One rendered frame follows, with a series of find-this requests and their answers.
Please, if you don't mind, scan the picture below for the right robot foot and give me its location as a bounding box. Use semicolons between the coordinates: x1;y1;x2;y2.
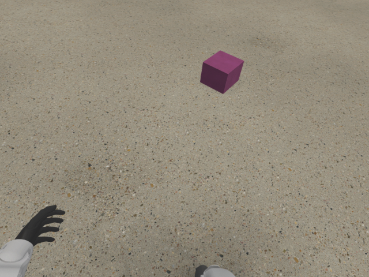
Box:
195;265;207;277

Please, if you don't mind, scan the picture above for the robot right shin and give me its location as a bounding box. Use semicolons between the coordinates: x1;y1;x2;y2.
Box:
204;265;220;272

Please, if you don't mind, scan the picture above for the left robot forearm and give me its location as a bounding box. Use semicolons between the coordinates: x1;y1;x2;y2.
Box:
0;239;33;277

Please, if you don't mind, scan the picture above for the carton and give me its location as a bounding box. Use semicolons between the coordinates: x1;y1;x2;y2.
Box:
200;51;244;94

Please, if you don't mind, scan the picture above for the robot left hand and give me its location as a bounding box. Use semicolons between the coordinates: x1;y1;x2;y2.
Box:
15;205;65;246

